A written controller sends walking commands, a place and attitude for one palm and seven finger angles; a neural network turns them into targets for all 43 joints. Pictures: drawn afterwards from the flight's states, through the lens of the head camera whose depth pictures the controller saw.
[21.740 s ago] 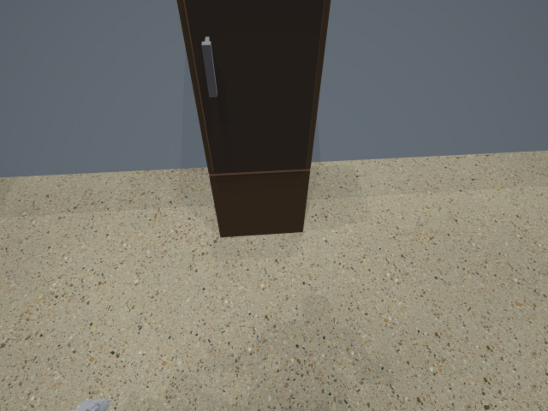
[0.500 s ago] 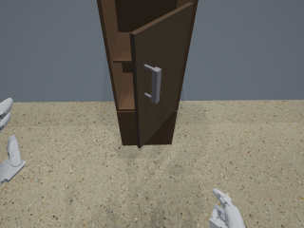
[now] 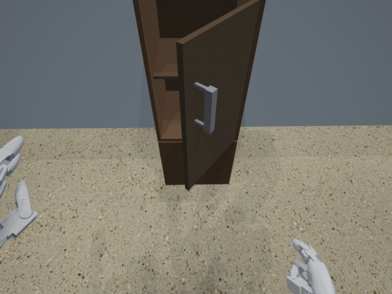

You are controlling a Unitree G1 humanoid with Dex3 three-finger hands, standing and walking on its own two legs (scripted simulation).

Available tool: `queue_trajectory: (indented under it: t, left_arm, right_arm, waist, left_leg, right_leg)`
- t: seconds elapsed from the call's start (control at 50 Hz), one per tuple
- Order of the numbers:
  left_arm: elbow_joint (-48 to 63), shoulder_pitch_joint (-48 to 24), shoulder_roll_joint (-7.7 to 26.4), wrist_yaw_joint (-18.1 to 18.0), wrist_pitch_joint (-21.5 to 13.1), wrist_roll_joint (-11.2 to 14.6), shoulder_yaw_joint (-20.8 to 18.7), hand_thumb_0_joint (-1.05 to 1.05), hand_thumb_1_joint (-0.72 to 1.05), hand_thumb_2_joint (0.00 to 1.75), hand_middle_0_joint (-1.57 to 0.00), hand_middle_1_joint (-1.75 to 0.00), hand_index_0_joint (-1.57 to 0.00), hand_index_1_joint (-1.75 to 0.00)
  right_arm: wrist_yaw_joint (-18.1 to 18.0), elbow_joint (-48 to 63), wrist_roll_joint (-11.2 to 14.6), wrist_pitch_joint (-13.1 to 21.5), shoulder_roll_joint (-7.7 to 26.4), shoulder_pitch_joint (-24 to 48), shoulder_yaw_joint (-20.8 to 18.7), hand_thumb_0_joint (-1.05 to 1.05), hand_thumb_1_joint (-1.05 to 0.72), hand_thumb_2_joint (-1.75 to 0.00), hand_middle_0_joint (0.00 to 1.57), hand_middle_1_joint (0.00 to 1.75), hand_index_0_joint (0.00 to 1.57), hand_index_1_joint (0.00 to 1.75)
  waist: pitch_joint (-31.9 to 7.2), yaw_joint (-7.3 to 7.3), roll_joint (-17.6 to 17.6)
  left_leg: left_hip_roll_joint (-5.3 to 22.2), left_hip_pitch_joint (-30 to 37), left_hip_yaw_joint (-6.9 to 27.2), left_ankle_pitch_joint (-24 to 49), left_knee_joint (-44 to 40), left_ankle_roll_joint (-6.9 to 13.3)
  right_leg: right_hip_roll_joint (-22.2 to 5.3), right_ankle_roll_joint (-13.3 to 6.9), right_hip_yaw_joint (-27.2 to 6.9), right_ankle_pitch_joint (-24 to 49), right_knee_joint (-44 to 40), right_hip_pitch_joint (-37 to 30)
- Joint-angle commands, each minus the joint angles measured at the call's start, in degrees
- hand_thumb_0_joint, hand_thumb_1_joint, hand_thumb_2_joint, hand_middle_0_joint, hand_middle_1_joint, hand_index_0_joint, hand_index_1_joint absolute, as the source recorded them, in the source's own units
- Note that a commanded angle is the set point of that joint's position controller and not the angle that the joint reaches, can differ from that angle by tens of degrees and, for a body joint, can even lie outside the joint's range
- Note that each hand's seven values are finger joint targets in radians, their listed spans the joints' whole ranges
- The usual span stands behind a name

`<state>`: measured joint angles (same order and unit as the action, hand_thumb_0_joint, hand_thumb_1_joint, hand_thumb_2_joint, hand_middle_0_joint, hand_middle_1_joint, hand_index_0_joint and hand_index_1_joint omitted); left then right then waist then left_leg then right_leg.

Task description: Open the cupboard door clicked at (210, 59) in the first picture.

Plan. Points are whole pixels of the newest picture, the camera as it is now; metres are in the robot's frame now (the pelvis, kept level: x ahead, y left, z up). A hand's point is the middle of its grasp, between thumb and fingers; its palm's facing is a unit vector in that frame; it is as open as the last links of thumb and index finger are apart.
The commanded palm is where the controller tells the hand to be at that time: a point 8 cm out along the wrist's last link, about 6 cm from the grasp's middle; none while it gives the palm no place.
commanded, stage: let the arm hang, fingers relaxed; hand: left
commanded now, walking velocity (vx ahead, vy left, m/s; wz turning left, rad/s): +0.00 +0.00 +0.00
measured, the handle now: (203, 108) +0.56 +0.01 +0.06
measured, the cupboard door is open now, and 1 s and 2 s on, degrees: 51 51 51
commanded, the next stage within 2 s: look to check the result in 1.08 s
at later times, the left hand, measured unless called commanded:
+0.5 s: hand out of the picture -0.10 +0.17 -0.17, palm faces +0.08 -0.98 -0.18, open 7.2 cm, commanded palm none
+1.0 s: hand out of the picture -0.02 +0.17 -0.17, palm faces +0.08 -0.98 -0.19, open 7.3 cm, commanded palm none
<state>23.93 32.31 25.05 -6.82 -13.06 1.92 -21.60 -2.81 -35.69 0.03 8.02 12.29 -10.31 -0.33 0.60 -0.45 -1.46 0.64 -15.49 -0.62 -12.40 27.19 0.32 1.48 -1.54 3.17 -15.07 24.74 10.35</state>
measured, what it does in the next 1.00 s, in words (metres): stands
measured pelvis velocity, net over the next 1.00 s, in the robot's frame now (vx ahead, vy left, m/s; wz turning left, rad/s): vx -0.02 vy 0.00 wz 0.03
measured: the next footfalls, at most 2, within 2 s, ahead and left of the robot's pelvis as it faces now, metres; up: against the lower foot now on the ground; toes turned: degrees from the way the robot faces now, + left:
none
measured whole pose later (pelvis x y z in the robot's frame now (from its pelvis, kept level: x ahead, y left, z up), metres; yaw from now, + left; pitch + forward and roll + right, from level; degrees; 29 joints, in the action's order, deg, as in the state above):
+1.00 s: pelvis -0.02 +0.00 +0.00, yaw +2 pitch -2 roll +0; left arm -65.4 15.4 7.1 -2.1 -0.4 -0.2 -0.9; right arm -1.9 -65.2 -1.6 -0.4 6.8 -17.3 -0.1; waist 1.6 -0.8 -1.2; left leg -0.9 -13.5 0.7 -9.6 24.9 0.6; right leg 0.0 -1.8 4.7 -14.7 25.6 9.2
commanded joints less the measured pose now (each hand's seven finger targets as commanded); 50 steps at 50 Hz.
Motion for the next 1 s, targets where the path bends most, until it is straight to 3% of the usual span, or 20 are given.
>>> queue_trajectory:
  t: [0.0, 0.02, 0.04, 0.06, 0.1, 0.12, 0.14, 0.16, 0.2, 0.22, 0.24, 0.26, 0.3, 0.38, 0.52, 0.68, 0.9, 0.98]
  left_arm:
    - [-35.4, -8.4, -2.6, 6.9, 11.8, -3.7, 15.0, 0.0, 0.9, 0.9, -0.2, -0.3, -0.2, -0.3]
    - [-38.2, -10.0, -2.3, 7.1, 12.1, -3.8, 15.4, 0.0, 0.9, 0.9, -0.2, -0.3, -0.2, -0.3]
    - [-41.5, -11.7, -1.5, 7.1, 12.1, -4.0, 15.9, 0.0, 0.9, 0.9, -0.2, -0.3, -0.2, -0.3]
    - [-45.2, -13.3, -1.2, 7.2, 12.0, -4.1, 16.2, 0.0, 0.9, 0.9, -0.2, -0.3, -0.2, -0.3]
    - [-53.2, -17.2, -0.6, 6.9, 12.1, -3.9, 16.9, 0.0, 0.9, 0.9, -0.2, -0.3, -0.2, -0.3]
    - [-56.9, -19.0, -0.9, 6.6, 12.4, -3.7, 17.6, 0.0, 0.9, 0.9, -0.2, -0.3, -0.2, -0.3]
    - [-60.3, -20.3, -1.3, 6.3, 12.8, -3.5, 18.3, 0.0, 0.9, 0.9, -0.2, -0.3, -0.2, -0.3]
    - [-63.6, -21.1, -2.6, 6.1, 13.1, -3.2, 19.1, 0.0, 0.9, 0.9, -0.2, -0.3, -0.2, -0.3]
    - [-70.1, -19.8, -3.6, 5.9, 13.2, -2.8, 19.8, 0.0, 0.9, 0.9, -0.2, -0.3, -0.2, -0.3]
    - [-73.1, -18.3, -3.9, 5.9, 13.2, -2.6, 19.9, 0.0, 0.9, 0.9, -0.2, -0.3, -0.2, -0.3]
    - [-75.5, -17.0, -3.7, 5.8, 13.1, -2.5, 19.9, 0.0, 0.9, 0.9, -0.2, -0.3, -0.2, -0.3]
    - [-77.9, -16.4, -4.7, 5.8, 13.0, -2.4, 19.9, 0.0, 0.9, 0.9, -0.2, -0.3, -0.2, -0.3]
    - [-81.6, -14.7, -6.2, 5.7, 12.8, -2.2, 19.7, 0.0, 0.9, 0.9, -0.2, -0.3, -0.2, -0.3]
    - [-86.1, -12.8, -8.4, 5.6, 12.8, -2.1, 20.2, 0.0, 0.9, 0.9, -0.2, -0.3, -0.2, -0.3]
    - [-89.5, -9.9, -10.7, 5.1, 13.0, -2.1, 20.2, 0.0, 0.9, 0.9, -0.2, -0.3, -0.2, -0.3]
    - [-89.7, -9.0, -11.9, 4.7, 12.9, -2.2, 19.9, 0.0, 0.9, 0.9, -0.2, -0.3, -0.2, -0.3]
    - [-88.6, -11.3, -12.2, 4.5, 12.5, -2.2, 19.6, 0.0, 0.9, 0.9, -0.2, -0.3, -0.2, -0.3]
    - [-88.4, -11.9, -11.8, 4.6, 12.4, -2.2, 19.5, 0.0, 0.9, 0.9, -0.2, -0.3, -0.2, -0.3]
  right_arm:
    - [3.1, -5.3, -0.1, -2.3, 13.3, 1.8, -3.7, 0.0, -0.9, -0.9, 0.2, 0.3, 0.2, 0.3]
    - [3.0, -4.8, -0.5, -3.3, 13.0, 2.5, -2.8, 0.0, -0.9, -0.9, 0.2, 0.3, 0.2, 0.3]
    - [2.9, -5.0, -0.9, -4.0, 12.8, 3.1, -2.5, 0.0, -0.9, -0.9, 0.2, 0.3, 0.2, 0.3]
    - [2.8, -5.8, -1.2, -4.5, 12.9, 3.3, -2.3, 0.0, -0.9, -0.9, 0.2, 0.3, 0.2, 0.3]
    - [2.8, -8.3, -1.4, -5.7, 11.9, 2.8, -2.0, 0.0, -0.9, -0.9, 0.2, 0.3, 0.2, 0.3]
    - [2.7, -9.8, -1.6, -6.5, 11.0, 2.2, -1.7, 0.0, -0.9, -0.9, 0.2, 0.3, 0.2, 0.3]
    - [2.6, -11.0, -1.7, -7.3, 9.8, 1.4, -1.4, 0.0, -0.9, -0.9, 0.2, 0.3, 0.2, 0.3]
    - [2.6, -12.6, -1.8, -7.8, 8.1, 0.7, -0.8, 0.0, -0.9, -0.9, 0.2, 0.3, 0.2, 0.3]
    - [2.3, -15.3, -1.8, -8.0, 7.4, 0.7, 0.0, 0.0, -0.9, -0.9, 0.2, 0.3, 0.2, 0.3]
    - [2.1, -16.5, -1.7, -8.0, 7.3, 0.6, 0.2, 0.0, -0.9, -0.9, 0.2, 0.3, 0.2, 0.3]
    - [1.8, -17.5, -1.5, -8.0, 7.2, 0.4, 0.2, 0.0, -0.9, -0.9, 0.2, 0.3, 0.2, 0.3]
    - [1.7, -18.9, -1.3, -8.0, 6.5, -0.5, 0.3, 0.0, -0.9, -0.9, 0.2, 0.3, 0.2, 0.3]
    - [1.3, -21.2, -1.4, -8.2, 5.0, -2.5, 0.2, 0.0, -0.9, -0.9, 0.2, 0.3, 0.2, 0.3]
    - [0.9, -24.4, -1.2, -8.7, 3.5, -6.5, -0.1, 0.0, -0.9, -0.9, 0.2, 0.3, 0.2, 0.3]
    - [0.5, -27.1, -1.3, -9.0, 1.3, -11.3, -0.3, 0.0, -0.9, -0.9, 0.2, 0.3, 0.2, 0.3]
    - [0.6, -28.1, -1.4, -8.7, -0.6, -12.4, -0.4, 0.0, -0.9, -0.9, 0.2, 0.3, 0.2, 0.3]
    - [0.6, -28.5, -1.5, -8.2, -1.3, -11.2, -0.2, 0.0, -0.9, -0.9, 0.2, 0.3, 0.2, 0.3]
    - [0.6, -28.5, -1.4, -8.1, -1.0, -10.8, -0.2, 0.0, -0.9, -0.9, 0.2, 0.3, 0.2, 0.3]
  waist:
    - [-4.7, -0.22, -1.7]
    - [-3.7, 0.36, 0.8]
    - [-3.8, 0.87, 7.2]
    - [-4.5, 0.84, 11.1]
    - [-4.4, -0.07, 13.6]
    - [-3.7, -0.63, 12.9]
    - [-2.6, -1.01, 9.3]
    - [-2.0, -1.29, 5.2]
    - [-0.5, -0.27, -3.9]
    - [-0.3, 0.41, -5.4]
    - [-0.2, 0.98, -4.4]
    - [-1.2, 0.7, -4.0]
    - [-1.5, 0.6, -7.8]
    - [1.1, 0.01, -2.5]
    - [4.2, -0.11, 0.4]
    - [5.9, 0.24, 3.1]
    - [6.1, 0.29, 0.4]
    - [5.1, 0.19, 1.1]
  left_leg:
    - [7.5, -2.6, 8.3, 11.8, 0.3, 3.0]
    - [7.7, -6.1, 10.3, 8.9, -1.3, 4.4]
    - [7.1, -6.5, 11.1, 7.1, -1.5, 4.3]
    - [6.0, -5.4, 10.2, 6.8, -0.4, 4.0]
    - [2.9, -1.2, 7.2, 6.2, 2.8, 2.7]
    - [2.0, 1.1, 5.8, 6.4, 3.6, 2.1]
    - [1.8, 2.6, 5.0, 6.0, 3.5, 1.7]
    - [2.1, 3.1, 5.1, 6.1, 1.8, 1.5]
    - [3.9, 0.4, 7.9, 6.4, -4.0, 2.0]
    - [4.3, -1.1, 8.5, 4.9, -5.7, 2.2]
    - [4.2, -1.5, 8.4, 4.6, -5.8, 2.2]
    - [3.9, -0.9, 7.8, 3.8, -5.9, 1.9]
    - [3.6, 0.0, 7.1, 2.0, -5.9, 1.7]
    - [3.5, 1.1, 6.9, -0.4, -5.9, 1.8]
    - [3.6, -0.4, 7.4, -3.6, -7.4, 2.2]
    - [3.2, -1.1, 6.7, -2.0, -7.4, 2.2]
    - [3.5, 0.0, 6.2, 3.5, -7.4, 1.9]
    - [3.5, 0.8, 6.0, 4.7, -7.0, 1.7]
  right_leg:
    - [-6.2, -0.6, -3.2, 2.1, 4.9, 6.4]
    - [-5.2, -0.5, -3.1, 0.4, 5.7, 4.6]
    - [-5.2, -0.8, -3.9, -0.1, 4.5, 3.3]
    - [-6.4, -1.2, -4.9, 1.0, 2.6, 2.8]
    - [-9.7, -3.0, -7.8, 2.0, -1.4, 5.2]
    - [-10.7, -3.7, -8.4, 2.5, -2.8, 6.6]
    - [-11.1, -3.9, -8.4, 1.4, -3.6, 7.8]
    - [-10.4, -3.6, -8.2, 0.2, -3.6, 7.8]
    - [-7.3, -1.9, -6.6, 0.0, -2.0, 3.9]
    - [-6.8, -1.4, -6.1, 0.0, -2.2, 1.3]
    - [-6.9, -1.4, -6.0, 0.5, -3.2, -0.3]
    - [-7.3, -1.6, -6.1, 0.5, -3.9, -1.2]
    - [-7.6, -2.1, -6.2, -0.2, -5.2, -1.4]
    - [-7.7, -2.3, -5.5, -3.7, -7.6, 1.2]
    - [-6.9, -2.2, -4.8, -6.8, -7.1, 3.2]
    - [-7.2, -2.0, -4.5, -6.1, -6.6, 3.6]
    - [-7.4, -1.7, -4.6, -0.8, -5.9, 2.3]
    - [-7.7, -1.7, -4.8, -0.4, -6.6, 1.3]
